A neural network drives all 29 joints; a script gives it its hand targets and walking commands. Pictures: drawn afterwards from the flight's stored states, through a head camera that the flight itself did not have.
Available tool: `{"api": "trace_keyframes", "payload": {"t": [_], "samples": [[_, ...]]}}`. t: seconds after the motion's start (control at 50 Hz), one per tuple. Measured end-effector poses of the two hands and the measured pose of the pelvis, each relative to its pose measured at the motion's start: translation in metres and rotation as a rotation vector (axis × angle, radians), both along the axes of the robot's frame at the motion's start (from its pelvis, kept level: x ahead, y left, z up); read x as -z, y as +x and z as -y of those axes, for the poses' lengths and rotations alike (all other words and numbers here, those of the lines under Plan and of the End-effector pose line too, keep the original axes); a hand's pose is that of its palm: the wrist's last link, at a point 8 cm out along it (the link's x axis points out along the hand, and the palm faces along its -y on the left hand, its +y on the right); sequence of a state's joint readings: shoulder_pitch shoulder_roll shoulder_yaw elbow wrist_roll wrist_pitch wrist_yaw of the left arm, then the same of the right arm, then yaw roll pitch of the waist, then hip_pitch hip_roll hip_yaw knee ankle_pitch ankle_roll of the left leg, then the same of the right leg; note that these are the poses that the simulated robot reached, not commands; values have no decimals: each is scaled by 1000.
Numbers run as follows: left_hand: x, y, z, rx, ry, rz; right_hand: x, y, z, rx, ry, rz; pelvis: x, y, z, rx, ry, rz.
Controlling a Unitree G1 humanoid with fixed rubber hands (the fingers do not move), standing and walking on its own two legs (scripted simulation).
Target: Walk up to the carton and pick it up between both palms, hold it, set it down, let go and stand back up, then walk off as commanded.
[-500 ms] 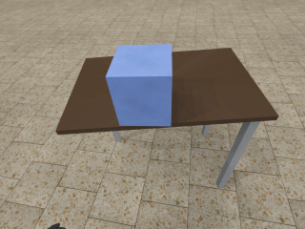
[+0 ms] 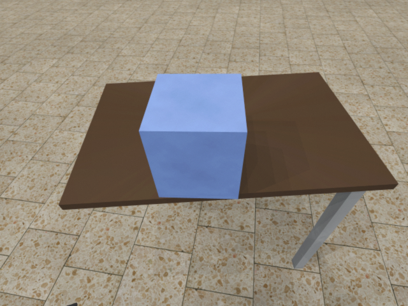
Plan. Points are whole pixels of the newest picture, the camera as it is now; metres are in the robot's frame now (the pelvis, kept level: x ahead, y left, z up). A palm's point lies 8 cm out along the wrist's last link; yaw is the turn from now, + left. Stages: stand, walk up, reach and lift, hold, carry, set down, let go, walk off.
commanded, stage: walk up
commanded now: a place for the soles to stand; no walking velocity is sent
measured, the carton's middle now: (198, 137) +0.47 +0.04 +0.08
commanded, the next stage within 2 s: reach and lift in 1.12 s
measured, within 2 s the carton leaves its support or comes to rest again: neither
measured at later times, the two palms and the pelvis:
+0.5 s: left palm out of the picture +0.13 +0.30 -0.07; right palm out of the picture +0.10 -0.32 -0.10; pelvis +0.02 -0.01 +0.00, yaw +1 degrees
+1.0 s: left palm out of the picture +0.14 +0.30 -0.07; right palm out of the picture +0.11 -0.32 -0.10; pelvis +0.02 -0.01 +0.00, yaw +1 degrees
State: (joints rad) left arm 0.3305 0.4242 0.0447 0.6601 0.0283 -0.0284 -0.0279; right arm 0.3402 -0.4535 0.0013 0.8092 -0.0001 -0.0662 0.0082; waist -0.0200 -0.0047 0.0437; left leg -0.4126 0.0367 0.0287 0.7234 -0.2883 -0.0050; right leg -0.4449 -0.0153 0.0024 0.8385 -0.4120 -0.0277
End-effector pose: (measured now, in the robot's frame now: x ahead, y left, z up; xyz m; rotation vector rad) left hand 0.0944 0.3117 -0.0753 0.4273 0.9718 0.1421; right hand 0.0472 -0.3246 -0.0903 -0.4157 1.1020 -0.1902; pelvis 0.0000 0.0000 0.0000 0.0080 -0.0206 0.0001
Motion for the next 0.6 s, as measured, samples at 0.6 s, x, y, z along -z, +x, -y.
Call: {"api": "trace_keyframes", "payload": {"t": [0.6], "samples": [[-9,42,8,-4,20,52,6,62,-1,-23,31,68,1,19,8,-13,8,-10]]}}
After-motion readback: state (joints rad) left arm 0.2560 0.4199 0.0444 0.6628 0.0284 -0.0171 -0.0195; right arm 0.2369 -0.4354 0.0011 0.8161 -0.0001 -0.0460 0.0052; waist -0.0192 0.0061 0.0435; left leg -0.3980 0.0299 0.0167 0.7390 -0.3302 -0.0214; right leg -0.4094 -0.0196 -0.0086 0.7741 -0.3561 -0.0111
